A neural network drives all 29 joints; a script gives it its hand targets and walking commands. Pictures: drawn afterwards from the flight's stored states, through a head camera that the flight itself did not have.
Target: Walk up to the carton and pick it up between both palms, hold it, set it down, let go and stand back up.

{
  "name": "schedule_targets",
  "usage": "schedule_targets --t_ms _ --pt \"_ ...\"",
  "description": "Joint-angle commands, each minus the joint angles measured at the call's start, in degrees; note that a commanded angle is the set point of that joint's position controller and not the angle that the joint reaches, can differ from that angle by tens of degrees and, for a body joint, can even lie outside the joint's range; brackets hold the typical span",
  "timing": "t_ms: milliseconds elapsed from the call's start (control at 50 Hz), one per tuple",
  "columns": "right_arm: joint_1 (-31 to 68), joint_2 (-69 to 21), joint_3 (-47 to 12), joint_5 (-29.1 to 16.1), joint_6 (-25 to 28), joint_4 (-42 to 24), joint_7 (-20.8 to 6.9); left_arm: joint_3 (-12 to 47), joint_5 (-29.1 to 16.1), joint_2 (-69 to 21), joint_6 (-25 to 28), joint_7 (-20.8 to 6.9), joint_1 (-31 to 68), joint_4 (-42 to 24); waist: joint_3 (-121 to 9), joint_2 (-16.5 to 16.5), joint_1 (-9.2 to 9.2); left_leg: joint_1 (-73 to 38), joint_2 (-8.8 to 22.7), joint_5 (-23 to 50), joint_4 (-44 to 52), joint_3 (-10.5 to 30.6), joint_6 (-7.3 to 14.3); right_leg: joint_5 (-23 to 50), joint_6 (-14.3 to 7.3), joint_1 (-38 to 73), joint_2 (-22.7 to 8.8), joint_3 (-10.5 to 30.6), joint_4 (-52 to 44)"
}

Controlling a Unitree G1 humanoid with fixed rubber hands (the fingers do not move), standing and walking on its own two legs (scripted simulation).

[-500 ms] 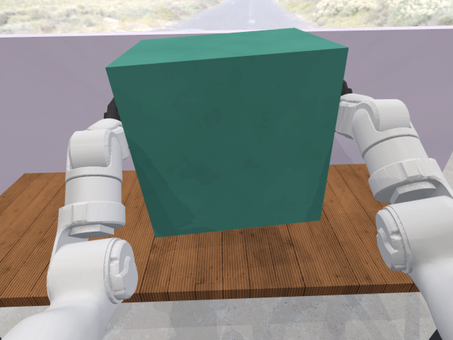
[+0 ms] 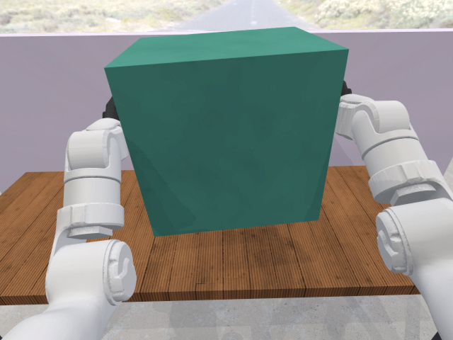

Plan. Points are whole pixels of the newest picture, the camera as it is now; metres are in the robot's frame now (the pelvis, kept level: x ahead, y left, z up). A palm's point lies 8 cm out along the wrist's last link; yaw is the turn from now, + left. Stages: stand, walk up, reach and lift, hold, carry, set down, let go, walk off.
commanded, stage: hold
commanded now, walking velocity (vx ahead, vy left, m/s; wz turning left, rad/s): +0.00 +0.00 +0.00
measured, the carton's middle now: (227, 127) +0.39 +0.01 +0.28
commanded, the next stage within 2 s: none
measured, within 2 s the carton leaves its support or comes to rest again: neither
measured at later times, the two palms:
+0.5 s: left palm (118, 132) +0.37 +0.19 +0.28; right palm (339, 111) +0.37 -0.18 +0.31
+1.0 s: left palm (117, 131) +0.37 +0.19 +0.29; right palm (339, 110) +0.37 -0.18 +0.31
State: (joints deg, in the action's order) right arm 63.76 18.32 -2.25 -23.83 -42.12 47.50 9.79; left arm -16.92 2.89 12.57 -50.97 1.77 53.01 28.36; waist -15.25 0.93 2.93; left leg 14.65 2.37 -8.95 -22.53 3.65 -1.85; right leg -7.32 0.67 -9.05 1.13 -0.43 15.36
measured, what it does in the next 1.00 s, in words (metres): stands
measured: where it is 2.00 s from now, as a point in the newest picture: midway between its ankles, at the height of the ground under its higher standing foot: outside the picture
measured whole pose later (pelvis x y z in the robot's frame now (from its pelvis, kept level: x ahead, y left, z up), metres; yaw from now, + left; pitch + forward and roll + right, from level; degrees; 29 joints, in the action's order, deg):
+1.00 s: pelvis +0.00 +0.00 +0.00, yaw +0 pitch +1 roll -2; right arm 63.7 18.6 -2.4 -24.0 -42.6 46.9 10.0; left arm -17.2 3.4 12.3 -50.7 1.3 52.9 28.0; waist -14.6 0.8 3.2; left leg 14.1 2.3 -9.0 -22.4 3.5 -1.8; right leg -7.2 0.8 -8.5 1.1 -0.1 15.0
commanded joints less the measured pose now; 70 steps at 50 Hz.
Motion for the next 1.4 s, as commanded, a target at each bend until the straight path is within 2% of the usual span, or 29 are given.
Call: schedule_targets --t_ms 0,20,80,100,160,180,200,220,360,480,500,520,540,620,700,740,760,820,900,920,1000,1080,1160,1180,1240,1260,1340,1360,1380 --pt "49.2 -38.1 -6.5 -11.9 3.1 -22.6 -8.6 18.4 -12.6 -32.1 6.9 -10.5 54.8 -15.4 -22.6 1.8 0.59 -8.1 -4.0 10.6 2.6 -0.5 -0.7 12.2 0.5 9.6 3.3 2.6 -0.4" --pt "49.2 -37.9 -6.6 -11.9 2.9 -22.9 -8.5 17.7 -12.3 -31.7 6.7 -10.7 53.9 -14.2 -22.1 1.2 0.44 -8.1 -4.1 10.4 2.5 -0.6 -0.5 12.6 0.6 9.8 3.2 2.7 -0.6" --pt "48.2 -37.3 -6.4 -12.6 2.8 -23.4 -8.5 19.4 -13.0 -32.4 6.9 -10.6 55.7 -18.3 -23.3 4.0 1.15 -8.7 -4.1 13.1 2.1 -0.5 -1.9 13.9 0.3 10.3 3.5 2.6 0.1" --pt "48.5 -36.6 -5.7 -12.2 2.6 -23.0 -8.6 19.1 -12.9 -32.7 6.4 -10.6 54.8 -16.3 -21.8 3.5 1.32 -8.7 -3.9 11.7 2.5 -0.4 -1.8 12.3 0.2 9.1 3.5 2.5 -0.6" --pt "48.0 -36.9 -5.4 -11.3 2.5 -19.8 -9.0 17.9 -12.0 -31.9 6.5 -10.7 55.0 -14.3 -19.5 2.7 0.86 -8.0 -3.6 8.6 3.5 -0.6 -1.1 9.1 0.0 7.3 3.3 2.5 -1.1" --pt "50.3 -37.8 -6.1 -11.5 3.1 -21.1 -9.2 17.6 -12.0 -32.0 6.6 -10.7 55.8 -14.0 -19.5 2.3 -0.17 -7.0 -3.8 7.6 3.5 -0.6 -0.6 7.9 0.1 7.4 3.1 2.5 -1.3" --pt "48.5 -38.0 -5.9 -11.5 3.0 -20.1 -9.3 18.4 -12.3 -32.3 6.9 -10.6 56.0 -15.7 -20.4 3.1 0.66 -7.7 -3.6 8.9 3.4 -0.5 -1.1 9.3 -0.1 7.9 3.3 2.5 -0.7" --pt "50.0 -38.1 -6.3 -11.6 3.3 -21.7 -9.2 18.2 -12.5 -32.1 6.9 -10.5 55.9 -15.2 -21.5 2.6 -0.02 -7.8 -3.8 9.2 3.1 -0.6 -0.8 9.5 0.1 8.4 3.2 2.5 -0.8" --pt "49.5 -37.6 -7.3 -12.8 3.2 -24.2 -9.0 18.9 -13.4 -32.1 6.8 -9.9 55.6 -17.7 -25.1 3.2 0.35 -9.4 -4.0 13.6 1.5 -0.5 -1.5 14.7 0.5 9.6 3.6 2.6 0.2" --pt "48.8 -38.8 -8.3 -12.6 3.1 -24.5 -8.6 17.7 -12.3 -30.9 6.5 -10.3 53.4 -16.9 -23.6 -0.1 -0.25 -9.3 -4.3 12.5 2.0 -0.7 -0.4 15.2 1.2 10.6 3.5 2.4 -0.2" --pt "46.9 -38.4 -8.2 -13.2 2.8 -23.5 -8.6 18.8 -12.5 -31.2 6.6 -10.3 53.7 -18.9 -23.7 1.9 0.38 -9.6 -4.2 13.2 2.0 -0.4 -1.0 15.7 0.8 10.7 3.5 2.5 0.3" --pt "49.5 -39.0 -8.6 -13.1 3.1 -26.3 -8.4 18.2 -12.6 -30.7 6.4 -10.4 54.1 -18.3 -24.5 0.6 -0.33 -9.4 -4.6 12.7 1.6 -0.8 -0.5 15.9 1.2 11.0 3.4 2.5 -0.2" --pt "47.6 -37.7 -7.2 -12.7 2.7 -23.9 -8.4 18.9 -12.4 -31.3 6.3 -10.3 53.8 -17.8 -22.4 2.2 0.93 -9.5 -4.1 12.6 2.0 -0.5 -1.3 15.3 0.7 10.0 3.6 2.4 -0.1" --pt "48.8 -37.3 -6.0 -11.5 2.9 -23.5 -8.6 19.0 -12.4 -32.4 6.1 -10.6 54.1 -15.3 -19.1 2.4 1.08 -8.6 -4.0 10.2 2.6 -0.7 -1.2 11.0 0.2 7.8 3.4 2.3 -1.2" --pt "48.6 -37.5 -6.0 -11.5 3.0 -24.4 -8.5 21.6 -13.7 -34.0 6.9 -10.4 56.0 -18.4 -22.5 5.1 2.11 -8.9 -3.9 11.1 2.3 -0.4 -2.2 12.2 -0.1 8.6 3.4 2.4 -0.3" --pt "47.8 -37.2 -5.4 -10.9 2.6 -21.5 -8.4 19.9 -12.8 -33.1 6.8 -10.6 55.9 -16.2 -19.7 3.9 2.22 -8.8 -3.9 9.9 2.9 -0.4 -1.9 11.3 0.2 7.7 3.3 2.3 -0.7" --pt "48.8 -37.3 -5.7 -11.1 2.7 -20.9 -8.7 18.6 -12.0 -32.5 6.6 -10.7 55.8 -14.8 -19.0 3.6 0.96 -7.9 -3.9 8.4 3.3 -0.6 -1.5 9.2 0.2 7.3 3.1 2.4 -1.1" --pt "48.4 -37.0 -5.9 -11.7 2.9 -21.8 -8.9 19.1 -12.3 -32.8 6.5 -10.5 55.4 -16.6 -21.1 5.0 0.95 -8.7 -3.8 10.6 2.7 -0.5 -2.0 11.2 -0.2 8.3 3.0 2.6 -0.6" --pt "49.0 -37.5 -7.6 -12.9 3.2 -24.2 -8.8 19.2 -12.6 -32.4 6.6 -10.4 54.4 -17.7 -24.8 3.7 0.14 -10.0 -4.0 14.6 1.5 -0.5 -1.8 14.7 0.4 10.4 3.5 2.4 0.2" --pt "48.1 -36.1 -6.8 -12.4 2.8 -23.2 -8.7 18.9 -12.2 -31.9 6.3 -10.4 52.8 -15.4 -22.7 3.4 0.77 -9.6 -3.9 13.1 2.0 -0.5 -1.7 13.5 0.2 9.7 3.5 2.5 -0.4" --pt "48.2 -37.9 -6.8 -11.9 2.9 -23.0 -9.1 18.9 -12.6 -32.2 6.6 -10.2 54.4 -17.3 -22.5 2.0 0.35 -8.2 -3.8 10.2 3.0 -0.5 -1.0 10.5 0.1 9.1 3.6 2.3 -0.5" --pt "49.5 -38.9 -7.5 -12.8 3.0 -24.2 -9.3 19.0 -13.3 -32.1 7.0 -9.5 55.8 -18.3 -23.8 2.0 -0.28 -9.2 -3.9 12.3 2.1 -0.5 -0.9 12.6 0.4 8.7 3.7 2.3 -0.1" --pt "50.7 -40.1 -8.3 -12.2 3.5 -25.5 -8.9 18.4 -13.2 -31.7 7.1 -9.9 55.0 -16.6 -24.1 -0.4 -0.62 -8.8 -4.3 10.8 2.1 -0.8 0.1 13.0 1.1 9.3 3.4 2.4 -0.5" --pt "49.5 -39.3 -7.7 -12.2 3.3 -24.9 -8.8 19.1 -13.3 -32.0 7.0 -9.9 54.6 -16.9 -23.6 0.9 0.31 -9.1 -4.1 11.3 2.2 -0.7 -0.4 14.0 0.8 9.2 3.5 2.5 -0.2" --pt "49.7 -39.9 -8.0 -12.4 3.4 -24.6 -8.5 18.9 -13.0 -32.1 7.1 -10.2 54.5 -16.4 -22.8 0.5 -0.05 -9.1 -4.2 11.0 2.2 -0.6 -0.3 13.3 0.9 9.6 3.4 2.5 -0.5" --pt "49.1 -39.2 -7.7 -12.7 3.1 -24.3 -8.5 20.0 -13.6 -32.4 7.2 -10.1 55.9 -18.1 -23.8 2.1 0.93 -9.4 -4.2 11.5 2.0 -0.6 -1.0 13.6 0.7 9.5 3.4 2.5 -0.1" --pt "47.6 -37.7 -5.5 -11.1 2.9 -20.8 -8.5 19.7 -13.0 -32.9 6.9 -10.5 55.3 -15.1 -19.7 3.1 2.0 -8.4 -3.9 8.6 3.2 -0.6 -1.4 10.9 0.2 7.8 3.1 2.7 -1.0" --pt "48.4 -37.7 -5.8 -11.3 3.0 -21.8 -8.5 19.0 -12.6 -32.9 6.6 -10.7 54.3 -14.5 -19.7 3.1 1.23 -8.0 -4.0 8.4 3.2 -0.7 -1.3 10.5 0.2 8.0 3.0 2.8 -1.1" --pt "47.5 -36.8 -5.1 -11.1 2.9 -21.6 -8.5 19.9 -12.7 -33.6 6.6 -10.7 54.0 -15.3 -20.7 3.9 2.31 -8.5 -3.7 9.2 3.2 -0.5 -1.9 11.4 -0.1 8.6 3.3 2.7 -0.8"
